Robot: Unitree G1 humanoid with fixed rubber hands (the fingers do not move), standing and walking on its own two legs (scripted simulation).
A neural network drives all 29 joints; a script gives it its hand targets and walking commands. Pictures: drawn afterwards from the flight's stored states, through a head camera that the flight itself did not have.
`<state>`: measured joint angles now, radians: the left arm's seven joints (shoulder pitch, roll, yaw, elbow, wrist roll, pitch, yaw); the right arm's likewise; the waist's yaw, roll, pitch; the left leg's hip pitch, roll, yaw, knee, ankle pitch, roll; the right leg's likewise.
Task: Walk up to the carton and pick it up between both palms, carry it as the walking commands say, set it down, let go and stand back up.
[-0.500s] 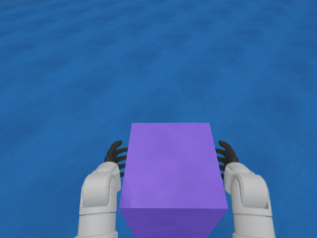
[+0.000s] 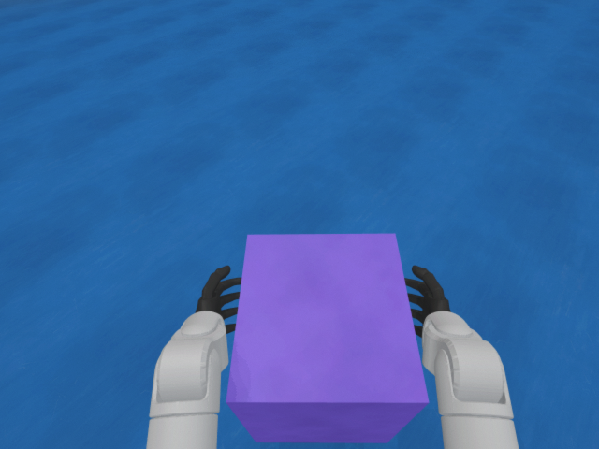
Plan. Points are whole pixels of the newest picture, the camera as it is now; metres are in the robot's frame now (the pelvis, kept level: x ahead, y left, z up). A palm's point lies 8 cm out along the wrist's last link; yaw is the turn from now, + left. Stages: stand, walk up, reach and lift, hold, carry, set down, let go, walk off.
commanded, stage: carry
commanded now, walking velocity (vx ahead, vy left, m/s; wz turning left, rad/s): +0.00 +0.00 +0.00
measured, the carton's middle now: (321, 344) +0.28 +0.00 -0.01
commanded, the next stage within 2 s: hold in 1.66 s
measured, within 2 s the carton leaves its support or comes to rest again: neither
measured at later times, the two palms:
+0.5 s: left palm (205, 324) +0.28 +0.15 +0.06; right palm (426, 324) +0.28 -0.14 +0.05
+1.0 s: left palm (202, 324) +0.28 +0.16 +0.06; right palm (421, 324) +0.28 -0.13 +0.05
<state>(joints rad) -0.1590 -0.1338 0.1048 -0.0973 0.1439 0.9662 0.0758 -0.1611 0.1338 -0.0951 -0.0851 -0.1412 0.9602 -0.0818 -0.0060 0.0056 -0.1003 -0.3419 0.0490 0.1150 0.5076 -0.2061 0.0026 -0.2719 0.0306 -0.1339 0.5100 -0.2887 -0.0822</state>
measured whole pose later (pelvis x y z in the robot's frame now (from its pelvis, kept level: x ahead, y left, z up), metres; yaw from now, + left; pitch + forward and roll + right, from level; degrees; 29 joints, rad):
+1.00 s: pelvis +0.00 +0.01 +0.00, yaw +0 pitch +2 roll +0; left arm -0.15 -0.13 0.10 -0.03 0.15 0.87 0.08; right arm -0.15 0.13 -0.10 -0.02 -0.14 0.86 -0.08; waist 0.00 0.00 -0.10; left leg -0.34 0.03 0.12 0.51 -0.21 0.02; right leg -0.27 0.01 -0.13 0.52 -0.30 -0.06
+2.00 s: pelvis -0.02 +0.03 +0.01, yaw -7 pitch -8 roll +0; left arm -0.19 -0.14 0.21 0.13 0.23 0.76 0.02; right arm -0.24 0.15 -0.11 0.26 -0.22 0.71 -0.05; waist 0.10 0.01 0.04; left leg -0.09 -0.01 0.03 0.41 -0.18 0.01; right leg -0.07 0.04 -0.01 0.43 -0.22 -0.05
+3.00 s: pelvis -0.04 +0.02 -0.01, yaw -6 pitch +5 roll +0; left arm -0.40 -0.19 0.46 0.47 0.37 0.37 -0.04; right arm -0.45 0.21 -0.39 0.58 -0.35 0.34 -0.02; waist 0.09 -0.01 0.06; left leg -0.50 0.00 0.01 0.63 -0.22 0.00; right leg -0.48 0.05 -0.04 0.66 -0.28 -0.07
